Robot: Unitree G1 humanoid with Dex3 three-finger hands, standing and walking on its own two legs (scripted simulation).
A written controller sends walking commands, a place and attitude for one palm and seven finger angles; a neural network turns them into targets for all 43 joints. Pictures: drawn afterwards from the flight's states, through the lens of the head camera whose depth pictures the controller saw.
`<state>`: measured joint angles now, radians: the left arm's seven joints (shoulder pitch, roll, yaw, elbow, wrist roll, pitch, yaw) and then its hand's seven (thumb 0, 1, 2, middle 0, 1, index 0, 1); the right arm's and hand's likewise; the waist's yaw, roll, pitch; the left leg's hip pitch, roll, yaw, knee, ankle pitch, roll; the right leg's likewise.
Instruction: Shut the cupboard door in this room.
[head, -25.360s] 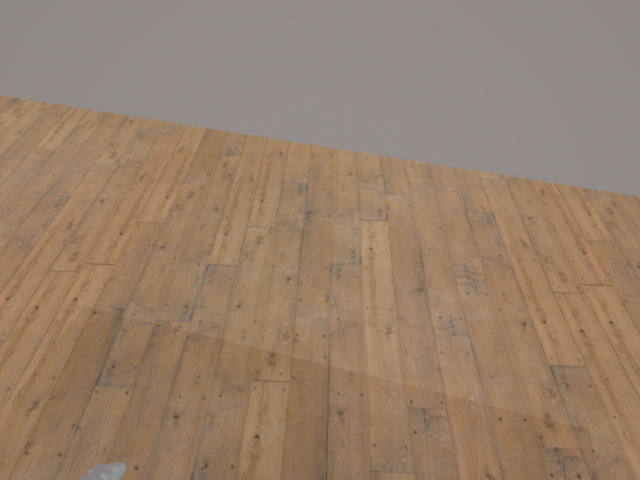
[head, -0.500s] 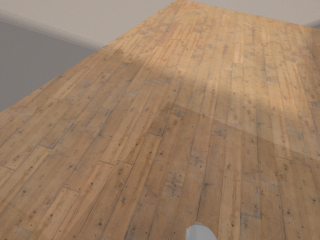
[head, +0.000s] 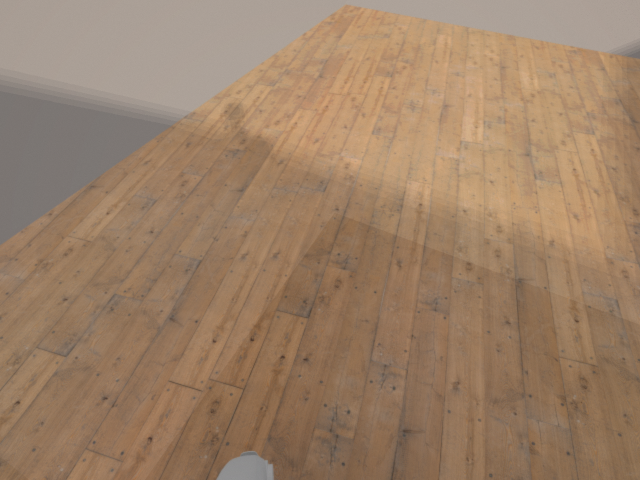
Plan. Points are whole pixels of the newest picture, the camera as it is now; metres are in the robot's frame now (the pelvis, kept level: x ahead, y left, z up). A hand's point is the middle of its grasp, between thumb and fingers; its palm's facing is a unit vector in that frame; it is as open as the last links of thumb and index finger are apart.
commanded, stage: walk around to get in front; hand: left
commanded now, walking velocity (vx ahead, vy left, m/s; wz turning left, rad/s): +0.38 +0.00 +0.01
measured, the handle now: out of the picture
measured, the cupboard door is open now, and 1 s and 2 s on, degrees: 81 81 81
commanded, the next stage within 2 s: walk to a spot facing it in 1.52 s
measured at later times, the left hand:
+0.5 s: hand (184, 393) +0.28 +0.24 -0.17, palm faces -0.01 -0.99 -0.17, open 7.4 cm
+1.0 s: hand (247, 292) +0.48 +0.17 -0.17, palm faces -0.01 -0.97 -0.23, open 7.2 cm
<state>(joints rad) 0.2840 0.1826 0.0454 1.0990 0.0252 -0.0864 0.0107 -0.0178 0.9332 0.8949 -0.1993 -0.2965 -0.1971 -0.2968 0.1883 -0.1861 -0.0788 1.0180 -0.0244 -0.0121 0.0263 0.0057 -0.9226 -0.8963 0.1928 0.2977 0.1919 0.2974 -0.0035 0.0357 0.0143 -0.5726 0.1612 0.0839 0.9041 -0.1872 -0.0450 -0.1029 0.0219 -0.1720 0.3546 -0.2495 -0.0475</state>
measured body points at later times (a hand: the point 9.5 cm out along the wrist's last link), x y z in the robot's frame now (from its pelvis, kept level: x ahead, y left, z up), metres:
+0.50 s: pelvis +0.21 +0.06 +0.00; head +0.23 +0.08 +0.45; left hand +0.28 +0.30 -0.16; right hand +0.16 -0.17 -0.14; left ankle +0.17 +0.14 -0.74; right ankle +0.27 -0.10 -0.65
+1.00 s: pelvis +0.43 -0.02 +0.00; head +0.45 -0.02 +0.45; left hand +0.48 +0.22 -0.15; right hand +0.47 -0.26 -0.16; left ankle +0.49 +0.13 -0.68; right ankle +0.41 -0.10 -0.74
